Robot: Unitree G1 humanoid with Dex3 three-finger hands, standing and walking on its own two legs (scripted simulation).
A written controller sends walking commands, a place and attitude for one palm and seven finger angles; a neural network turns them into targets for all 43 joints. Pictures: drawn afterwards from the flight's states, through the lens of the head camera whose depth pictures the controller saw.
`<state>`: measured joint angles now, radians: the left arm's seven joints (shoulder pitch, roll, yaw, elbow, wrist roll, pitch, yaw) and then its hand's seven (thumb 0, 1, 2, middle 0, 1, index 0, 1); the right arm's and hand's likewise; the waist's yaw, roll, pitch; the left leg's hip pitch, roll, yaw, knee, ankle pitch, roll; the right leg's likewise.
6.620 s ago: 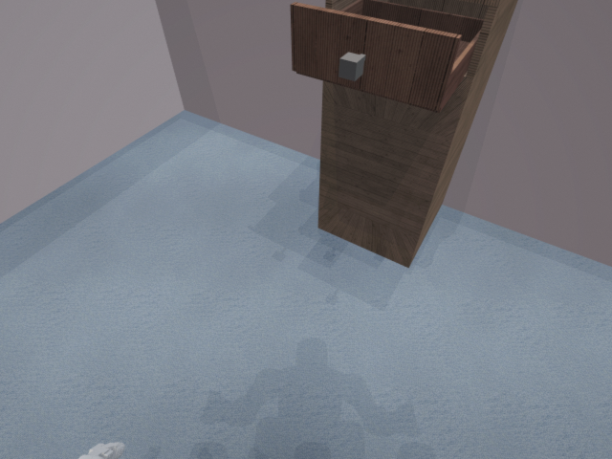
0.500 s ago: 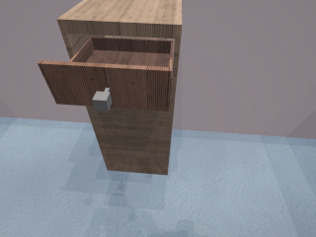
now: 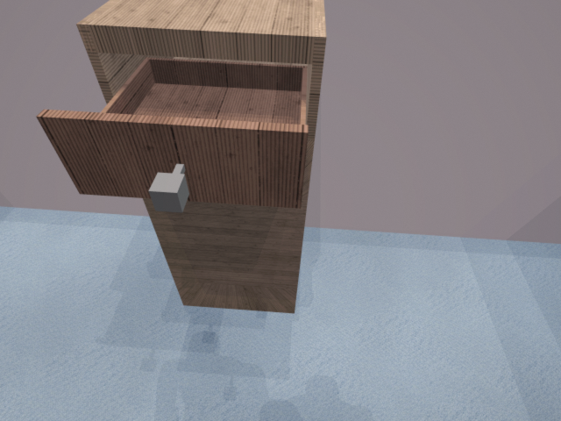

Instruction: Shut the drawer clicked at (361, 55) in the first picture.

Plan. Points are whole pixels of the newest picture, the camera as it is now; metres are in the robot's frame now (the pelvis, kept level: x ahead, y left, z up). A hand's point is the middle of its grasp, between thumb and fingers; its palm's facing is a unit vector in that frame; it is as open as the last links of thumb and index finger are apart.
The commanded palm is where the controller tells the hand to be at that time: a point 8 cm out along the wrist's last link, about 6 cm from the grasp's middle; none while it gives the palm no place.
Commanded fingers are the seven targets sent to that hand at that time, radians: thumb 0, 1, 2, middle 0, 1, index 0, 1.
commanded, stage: come to a stop and stand still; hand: left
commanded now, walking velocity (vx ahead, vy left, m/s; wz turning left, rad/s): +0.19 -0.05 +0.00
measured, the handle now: (173, 183) +0.41 +0.19 +0.13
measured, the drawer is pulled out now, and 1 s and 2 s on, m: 0.21 0.21 0.21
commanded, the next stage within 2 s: look again from close up in 1.80 s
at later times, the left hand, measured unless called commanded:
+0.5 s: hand out of the picture +0.06 +0.20 -0.17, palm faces +0.08 -0.97 -0.22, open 7.3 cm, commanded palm none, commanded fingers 0.00 0.90 0.90 -0.20 -0.30 -0.20 -0.30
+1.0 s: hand out of the picture +0.00 +0.20 -0.16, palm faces +0.00 -0.97 -0.23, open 7.3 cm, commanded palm none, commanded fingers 0.00 0.90 0.90 -0.20 -0.30 -0.20 -0.30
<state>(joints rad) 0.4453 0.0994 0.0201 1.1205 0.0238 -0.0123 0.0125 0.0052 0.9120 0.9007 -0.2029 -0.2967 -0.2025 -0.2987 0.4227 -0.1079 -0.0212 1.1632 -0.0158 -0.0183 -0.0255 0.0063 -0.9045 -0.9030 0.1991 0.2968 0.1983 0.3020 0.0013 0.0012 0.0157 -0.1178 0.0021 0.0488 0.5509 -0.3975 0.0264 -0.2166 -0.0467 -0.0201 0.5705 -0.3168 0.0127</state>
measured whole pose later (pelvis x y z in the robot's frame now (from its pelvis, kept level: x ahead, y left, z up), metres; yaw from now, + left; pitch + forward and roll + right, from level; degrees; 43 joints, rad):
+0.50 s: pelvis +0.03 +0.02 +0.00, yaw +2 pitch -2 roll -1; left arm 0.25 0.16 0.04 1.01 0.02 0.02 0.05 0.01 0.92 0.90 -0.20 -0.30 -0.20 -0.30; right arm 0.24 -0.14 -0.06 1.08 0.00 0.03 -0.05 0.01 -0.91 -0.90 0.20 0.30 0.20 0.30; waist -0.01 0.01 0.08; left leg -0.19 0.01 0.09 0.59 -0.36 0.00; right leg -0.23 -0.06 -0.11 0.57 -0.29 0.01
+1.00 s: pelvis +0.01 +0.02 +0.01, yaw +0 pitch -1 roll +1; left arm 0.31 0.15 -0.03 1.07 0.02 0.01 0.02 0.00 0.91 0.90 -0.20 -0.30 -0.20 -0.30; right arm 0.29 -0.20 0.01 1.02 -0.02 -0.01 -0.02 0.01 -0.92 -0.90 0.20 0.30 0.20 0.30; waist 0.00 0.05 0.03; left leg -0.16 -0.03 0.15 0.44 -0.26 0.06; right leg -0.27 -0.06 -0.02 0.51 -0.22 0.02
